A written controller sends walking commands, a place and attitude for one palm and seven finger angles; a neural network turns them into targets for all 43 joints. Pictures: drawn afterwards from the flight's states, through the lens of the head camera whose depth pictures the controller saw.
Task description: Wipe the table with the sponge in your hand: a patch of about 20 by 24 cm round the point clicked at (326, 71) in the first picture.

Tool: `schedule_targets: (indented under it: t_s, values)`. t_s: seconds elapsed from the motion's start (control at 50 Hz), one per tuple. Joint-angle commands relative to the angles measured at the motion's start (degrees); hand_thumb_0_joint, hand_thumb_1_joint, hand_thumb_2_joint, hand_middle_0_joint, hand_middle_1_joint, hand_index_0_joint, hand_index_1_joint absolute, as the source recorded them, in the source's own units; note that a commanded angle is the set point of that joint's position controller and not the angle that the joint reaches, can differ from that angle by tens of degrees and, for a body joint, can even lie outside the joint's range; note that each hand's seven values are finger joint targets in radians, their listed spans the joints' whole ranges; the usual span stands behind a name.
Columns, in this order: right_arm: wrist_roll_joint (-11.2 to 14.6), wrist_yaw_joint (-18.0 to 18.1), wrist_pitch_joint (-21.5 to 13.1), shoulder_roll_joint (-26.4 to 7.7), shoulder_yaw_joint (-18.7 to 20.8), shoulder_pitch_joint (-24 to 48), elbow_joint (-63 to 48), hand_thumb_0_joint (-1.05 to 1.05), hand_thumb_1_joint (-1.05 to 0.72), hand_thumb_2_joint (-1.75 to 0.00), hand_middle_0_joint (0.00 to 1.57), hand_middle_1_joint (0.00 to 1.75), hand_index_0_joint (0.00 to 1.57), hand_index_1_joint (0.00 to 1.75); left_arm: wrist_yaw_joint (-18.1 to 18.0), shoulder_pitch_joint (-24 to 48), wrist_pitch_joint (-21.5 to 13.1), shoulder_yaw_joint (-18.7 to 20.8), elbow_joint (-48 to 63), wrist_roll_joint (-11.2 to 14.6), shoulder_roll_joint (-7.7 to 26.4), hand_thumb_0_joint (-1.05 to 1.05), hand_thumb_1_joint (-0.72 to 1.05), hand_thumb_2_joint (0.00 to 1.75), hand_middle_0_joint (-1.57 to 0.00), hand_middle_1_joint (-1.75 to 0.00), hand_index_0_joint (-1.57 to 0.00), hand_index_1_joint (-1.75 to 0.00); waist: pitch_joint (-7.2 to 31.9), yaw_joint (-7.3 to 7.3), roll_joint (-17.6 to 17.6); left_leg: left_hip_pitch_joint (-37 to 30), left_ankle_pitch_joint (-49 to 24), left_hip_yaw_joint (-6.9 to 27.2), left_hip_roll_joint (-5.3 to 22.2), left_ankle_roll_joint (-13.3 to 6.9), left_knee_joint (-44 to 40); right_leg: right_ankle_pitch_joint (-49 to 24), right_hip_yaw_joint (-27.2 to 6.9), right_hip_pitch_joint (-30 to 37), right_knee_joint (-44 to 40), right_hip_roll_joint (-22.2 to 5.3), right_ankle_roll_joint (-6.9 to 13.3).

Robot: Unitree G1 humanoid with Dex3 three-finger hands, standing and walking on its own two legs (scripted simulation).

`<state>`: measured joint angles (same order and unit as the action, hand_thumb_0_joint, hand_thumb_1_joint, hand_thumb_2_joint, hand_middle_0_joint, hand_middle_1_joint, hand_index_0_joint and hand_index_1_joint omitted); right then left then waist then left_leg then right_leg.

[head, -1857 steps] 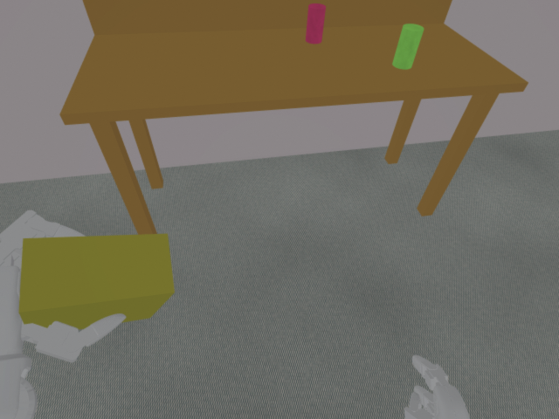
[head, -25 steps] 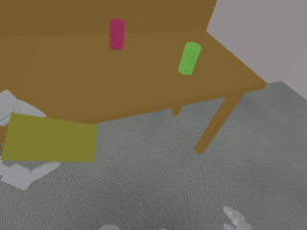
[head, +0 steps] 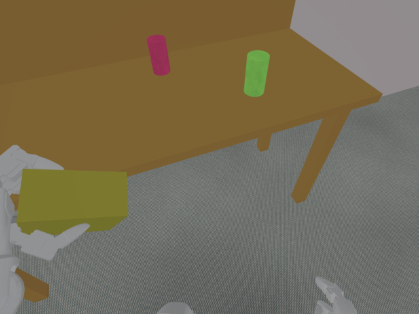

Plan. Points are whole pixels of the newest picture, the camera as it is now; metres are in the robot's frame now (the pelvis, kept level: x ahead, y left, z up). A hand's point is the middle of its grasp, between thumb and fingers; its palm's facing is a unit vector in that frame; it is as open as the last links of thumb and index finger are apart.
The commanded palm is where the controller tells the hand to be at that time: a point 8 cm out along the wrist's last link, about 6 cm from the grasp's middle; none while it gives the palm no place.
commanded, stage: come to a stop and stand still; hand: left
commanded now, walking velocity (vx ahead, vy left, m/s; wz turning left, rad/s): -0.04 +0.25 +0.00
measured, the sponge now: (89, 204) +0.24 +0.21 +0.14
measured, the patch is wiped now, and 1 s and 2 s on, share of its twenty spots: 0.00 0.00 0.00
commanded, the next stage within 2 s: look again from close up in 0.94 s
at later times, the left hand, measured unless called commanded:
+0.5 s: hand (40, 192) +0.24 +0.27 +0.17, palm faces +0.40 -0.83 -0.39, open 10.6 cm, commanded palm +0.19 +0.30 +0.19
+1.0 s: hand (34, 185) +0.25 +0.28 +0.18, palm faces +0.40 -0.84 -0.36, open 10.6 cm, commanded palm +0.19 +0.32 +0.19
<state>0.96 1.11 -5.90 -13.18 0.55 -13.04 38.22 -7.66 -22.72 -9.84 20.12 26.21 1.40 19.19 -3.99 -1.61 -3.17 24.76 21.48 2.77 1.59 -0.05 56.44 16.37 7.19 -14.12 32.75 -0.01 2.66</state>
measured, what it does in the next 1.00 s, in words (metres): steps on the spot: left foot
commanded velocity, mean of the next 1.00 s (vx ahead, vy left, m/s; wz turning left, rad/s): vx -0.02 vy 0.02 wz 0.00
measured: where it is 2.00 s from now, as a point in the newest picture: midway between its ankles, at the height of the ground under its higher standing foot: outside the picture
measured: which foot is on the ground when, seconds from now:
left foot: up 0.00-0.18, down 0.20-1.00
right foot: down 0.00-1.00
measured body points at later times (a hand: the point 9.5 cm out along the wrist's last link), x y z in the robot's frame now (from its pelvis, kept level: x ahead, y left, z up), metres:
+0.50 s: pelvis +0.02 +0.03 +0.01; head +0.04 +0.03 +0.46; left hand +0.21 +0.31 +0.19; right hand +0.20 -0.19 -0.08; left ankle +0.06 +0.14 -0.73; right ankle +0.02 -0.09 -0.73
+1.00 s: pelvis +0.03 +0.04 +0.01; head +0.04 +0.05 +0.46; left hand +0.22 +0.32 +0.20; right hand +0.19 -0.19 -0.06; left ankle +0.06 +0.14 -0.73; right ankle +0.02 -0.09 -0.73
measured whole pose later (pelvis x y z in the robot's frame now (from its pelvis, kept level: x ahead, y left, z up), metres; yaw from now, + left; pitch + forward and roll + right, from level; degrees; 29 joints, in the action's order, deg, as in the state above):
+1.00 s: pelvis +0.03 +0.04 +0.01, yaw -1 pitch -1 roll -1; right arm 0.9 2.6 -6.9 -11.1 -1.0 -12.1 34.1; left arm -9.2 -25.4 -8.5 18.9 27.5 2.2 20.0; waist -2.8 -0.9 0.0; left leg 13.1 10.7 -4.8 2.2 -0.8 25.2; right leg 12.5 4.7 -8.2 22.3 -2.2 -1.3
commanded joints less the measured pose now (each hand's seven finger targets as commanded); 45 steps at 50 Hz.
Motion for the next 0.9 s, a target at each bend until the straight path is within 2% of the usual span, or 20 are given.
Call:
schedule_targets:
  t_s: [0.0,0.02,0.04,0.06,0.08,0.12,0.16,0.2,0.24,0.26,0.32,0.34,0.38,0.44,0.5,0.56,0.6,0.72,0.82,0.88]
  values:
    - [-0.1,0.6,-3.3,-3.4,1.2,5.2,-10.8,0.0,-0.9,-0.9,0.2,0.3,0.2,0.3,-2.0,0.0,-5.5,9.3,14.3,1.2,13.6,0.0,0.1,1.3,-1.2,-1.6,-1.2,-1.6,4.7,1.74,9.1,5.0,-4.7,-1.5,2.2,0.6,-2.5,-18.3,-17.2,4.1,-13.9,-19.6,6.9]
    - [-0.1,0.6,-3.2,-3.1,1.2,5.7,-11.4,0.0,-0.9,-0.9,0.2,0.3,0.2,0.3,-2.4,0.3,-5.8,9.6,15.1,1.2,13.7,0.0,0.1,1.3,-1.2,-1.6,-1.2,-1.6,5.1,1.46,10.8,2.0,-5.6,-3.1,1.9,0.4,-7.5,-20.0,-14.2,3.6,-13.2,-18.7,5.6]
    - [0.0,0.8,-3.2,-3.1,1.5,6.9,-11.8,0.0,-0.9,-0.9,0.2,0.3,0.2,0.3,-2.9,0.0,-6.0,11.3,15.1,1.3,15.4,0.0,0.1,1.3,-1.2,-1.6,-1.2,-1.6,5.8,1.15,12.0,-1.5,-5.3,-3.8,2.2,0.1,-13.5,-20.1,-14.1,2.7,-11.4,-19.0,4.6]
    - [-0.1,0.8,-3.1,-2.3,1.5,6.5,-12.2,0.0,-0.9,-0.9,0.2,0.3,0.2,0.3,-3.0,-1.4,-6.1,10.5,15.3,1.3,14.1,0.0,0.1,1.3,-1.2,-1.6,-1.2,-1.6,6.6,0.63,12.1,-4.6,-7.3,-5.9,1.0,-0.1,-17.4,-18.9,-12.6,2.9,-10.9,-18.4,4.0]
    - [-0.2,0.9,-3.2,-2.3,1.8,6.7,-12.9,0.0,-0.9,-0.9,0.2,0.3,0.2,0.3,-3.2,-2.1,-6.1,10.9,15.4,1.4,14.2,0.0,0.1,1.3,-1.2,-1.6,-1.2,-1.6,6.7,0.41,11.9,-7.0,-8.6,-7.2,0.2,-0.2,-21.3,-18.1,-12.8,3.1,-10.7,-18.1,3.6]
    - [-0.3,1.0,-3.3,-2.5,2.2,6.3,-13.4,0.0,-0.9,-0.9,0.2,0.3,0.2,0.3,-3.3,-2.7,-6.0,11.6,16.1,1.5,14.4,0.0,0.1,1.3,-1.2,-1.6,-1.2,-1.6,7.6,0.45,7.9,-11.8,-11.9,-8.7,-1.2,-0.4,-27.6,-17.1,-12.8,2.9,-9.1,-16.2,2.1]
    - [0.2,1.1,-3.5,-3.5,2.8,5.4,-14.0,0.0,-0.9,-0.9,0.2,0.3,0.2,0.3,-3.2,-3.0,-6.3,11.1,17.1,1.6,13.9,0.0,0.1,1.3,-1.2,-1.6,-1.2,-1.6,9.6,0.77,3.4,-16.6,-16.7,-6.4,1.4,-1.5,-31.8,-20.3,-10.6,3.4,-3.0,-13.3,-0.2]
    - [0.9,1.0,-3.9,-5.1,3.3,5.6,-14.8,0.0,-0.9,-0.9,0.2,0.3,0.2,0.3,-3.0,-3.0,-6.7,11.1,17.1,1.6,13.9,0.0,0.1,1.3,-1.2,-1.6,-1.2,-1.6,12.8,0.42,-0.8,-19.5,-30.6,0.9,7.6,-4.2,-30.1,-19.9,-7.7,1.4,0.7,-7.8,-3.1]
    - [1.4,1.2,-4.3,-4.6,2.9,5.4,-14.7,0.0,-0.9,-0.9,0.2,0.3,0.2,0.3,-2.3,-5.7,-6.0,12.0,13.5,1.5,13.9,0.0,0.1,1.3,-1.2,-1.6,-1.2,-1.6,11.6,0.74,-2.0,-18.5,-32.8,0.3,8.2,-4.0,-28.6,-16.1,-6.9,0.3,-1.6,-5.6,-3.4]
    - [1.2,0.9,-3.9,-4.4,2.5,5.0,-14.5,0.0,-0.9,-0.9,0.2,0.3,0.2,0.3,-2.0,-4.5,-5.9,10.0,14.9,1.1,12.5,0.0,0.1,1.3,-1.2,-1.6,-1.2,-1.6,11.4,1.0,-2.9,-15.1,-30.0,0.6,7.7,-3.6,-28.8,-16.0,-6.0,3.4,-3.2,-5.5,-3.3]
    - [0.9,0.7,-3.8,-4.7,2.7,5.0,-14.0,0.0,-0.9,-0.9,0.2,0.3,0.2,0.3,-2.0,-2.1,-5.4,8.4,14.2,1.4,11.3,0.0,0.1,1.3,-1.2,-1.6,-1.2,-1.6,10.6,1.3,5.4,-11.7,-19.9,-2.2,4.5,-1.4,-25.9,-18.7,-11.4,5.3,-8.4,-8.6,-1.8]
    - [0.8,0.9,-3.7,-4.8,2.6,5.4,-13.7,0.0,-0.9,-0.9,0.2,0.3,0.2,0.3,-2.1,-1.8,-5.0,8.0,14.2,1.5,11.1,0.0,0.1,1.3,-1.2,-1.6,-1.2,-1.6,9.7,1.58,6.5,-11.7,-18.8,-2.8,3.7,-1.0,-25.5,-18.8,-12.6,4.5,-9.0,-9.8,-1.0]
    - [0.4,1.0,-3.6,-4.8,2.2,5.3,-13.6,0.0,-0.9,-0.9,0.2,0.3,0.2,0.3,-2.2,-0.6,-4.6,6.9,14.9,1.5,10.5,0.0,0.1,1.3,-1.2,-1.6,-1.2,-1.6,10.6,1.34,4.7,-13.3,-17.7,-2.3,3.6,-1.0,-27.5,-15.2,-11.9,3.9,-9.1,-9.8,-0.5]
    - [0.1,1.5,-3.8,-4.9,1.6,6.6,-13.5,0.0,-0.9,-0.9,0.2,0.3,0.2,0.3,-2.4,1.2,-4.2,7.4,16.7,1.5,11.7,0.0,0.1,1.3,-1.2,-1.6,-1.2,-1.6,9.7,1.18,-1.8,-15.4,-16.9,0.1,5.6,-1.8,-32.2,-8.9,-8.4,1.9,-8.4,-5.8,-2.1]
    - [0.0,1.6,-3.8,-4.6,1.0,6.7,-13.5,0.0,-0.9,-0.9,0.2,0.3,0.2,0.3,-2.4,3.5,-4.1,6.4,16.6,1.1,11.1,0.0,0.1,1.3,-1.2,-1.6,-1.2,-1.6,8.3,0.85,-3.4,-12.7,-11.2,2.1,6.4,-2.0,-36.3,-6.1,-6.2,3.9,-8.5,-3.4,-2.7]
    - [-0.1,1.8,-4.1,-4.2,0.7,6.6,-13.2,0.0,-0.9,-0.9,0.2,0.3,0.2,0.3,-2.5,3.2,-4.0,6.2,15.7,1.2,10.7,0.0,0.1,1.3,-1.2,-1.6,-1.2,-1.6,7.9,0.88,-4.0,-12.0,-7.3,1.8,5.9,-1.8,-38.0,-5.8,-6.0,5.2,-9.9,-3.2,-2.7]
    - [-0.2,1.6,-4.1,-4.1,0.7,6.3,-13.1,0.0,-0.9,-0.9,0.2,0.3,0.2,0.3,-2.3,2.4,-3.7,5.7,13.9,1.1,9.9,0.0,0.1,1.3,-1.2,-1.6,-1.2,-1.6,8.0,0.86,-2.1,-12.3,-6.3,1.1,5.6,-1.6,-37.7,-6.2,-6.6,5.3,-11.5,-3.3,-2.6]
    - [-0.1,1.5,-3.9,-4.4,1.0,6.2,-13.0,0.0,-0.9,-0.9,0.2,0.3,0.2,0.3,-2.2,1.8,-3.0,4.7,13.3,1.1,9.2,0.0,0.1,1.3,-1.2,-1.6,-1.2,-1.6,8.9,1.04,-1.2,-13.1,-8.3,0.3,4.9,-0.9,-37.5,-7.7,-6.6,6.1,-12.7,-3.3,-2.6]
    - [-0.1,1.8,-3.8,-4.5,0.9,6.7,-13.2,0.0,-0.9,-0.9,0.2,0.3,0.2,0.3,-2.4,3.5,-3.0,4.7,14.8,1.0,10.0,0.0,0.1,1.3,-1.2,-1.6,-1.2,-1.6,7.8,0.92,-3.5,-12.3,-4.2,1.3,5.1,-0.9,-39.9,-5.5,-6.1,5.8,-12.7,-2.5,-2.6]
    - [-0.2,2.0,-4.0,-4.4,0.9,6.6,-13.3,0.0,-0.9,-0.9,0.2,0.3,0.2,0.3,-2.6,3.2,-3.2,5.1,15.7,1.0,10.4,0.0,0.1,1.3,-1.2,-1.6,-1.2,-1.6,8.3,0.8,-4.4,-13.1,-6.2,1.2,5.2,-0.9,-40.0,-7.2,-5.9,6.3,-12.3,-2.4,-2.7]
